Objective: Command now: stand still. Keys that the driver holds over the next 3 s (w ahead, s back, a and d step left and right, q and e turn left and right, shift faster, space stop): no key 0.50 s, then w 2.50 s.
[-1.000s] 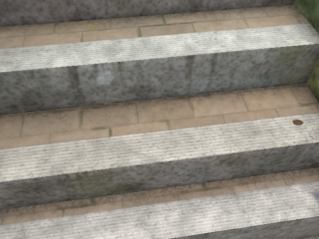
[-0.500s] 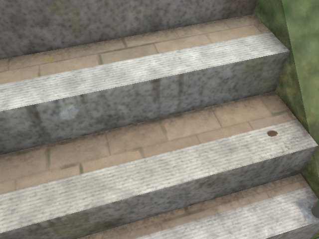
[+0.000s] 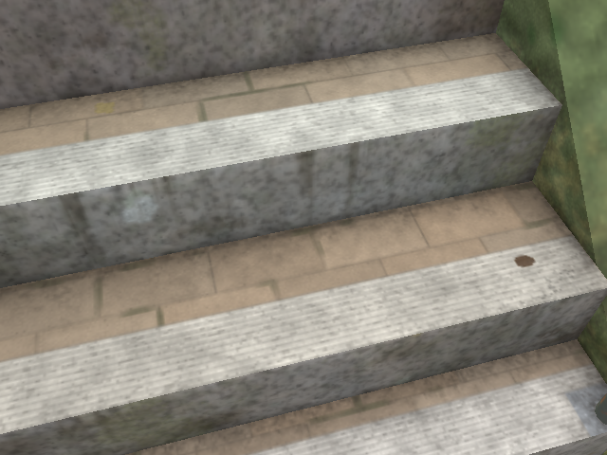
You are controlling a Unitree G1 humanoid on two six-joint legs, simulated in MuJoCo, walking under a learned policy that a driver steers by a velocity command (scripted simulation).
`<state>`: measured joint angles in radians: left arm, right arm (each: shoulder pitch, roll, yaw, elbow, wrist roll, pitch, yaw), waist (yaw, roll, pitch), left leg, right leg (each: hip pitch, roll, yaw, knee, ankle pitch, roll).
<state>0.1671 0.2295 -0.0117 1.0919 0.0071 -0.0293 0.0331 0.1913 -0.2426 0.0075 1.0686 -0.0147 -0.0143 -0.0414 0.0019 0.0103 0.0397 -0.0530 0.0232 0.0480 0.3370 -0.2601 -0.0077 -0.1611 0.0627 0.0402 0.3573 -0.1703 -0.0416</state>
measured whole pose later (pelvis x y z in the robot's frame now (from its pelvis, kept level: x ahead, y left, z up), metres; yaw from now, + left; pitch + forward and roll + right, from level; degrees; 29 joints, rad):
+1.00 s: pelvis +0.02 +0.02 +0.00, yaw +1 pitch +0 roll +0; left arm 0.11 0.20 -0.02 1.04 0.00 -0.07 0.03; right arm 0.15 -0.21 0.02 1.05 -0.01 -0.07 -0.04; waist -0.01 0.00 -0.01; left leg 0.00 -0.01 0.03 0.24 -0.24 0.02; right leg -0.13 0.03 0.05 0.30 -0.17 -0.01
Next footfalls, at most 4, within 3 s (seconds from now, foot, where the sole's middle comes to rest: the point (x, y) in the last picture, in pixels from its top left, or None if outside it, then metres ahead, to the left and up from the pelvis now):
none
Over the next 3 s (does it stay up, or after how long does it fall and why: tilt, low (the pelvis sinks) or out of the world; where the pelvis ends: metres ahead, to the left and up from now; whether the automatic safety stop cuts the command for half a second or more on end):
stays up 0.02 0.03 0.01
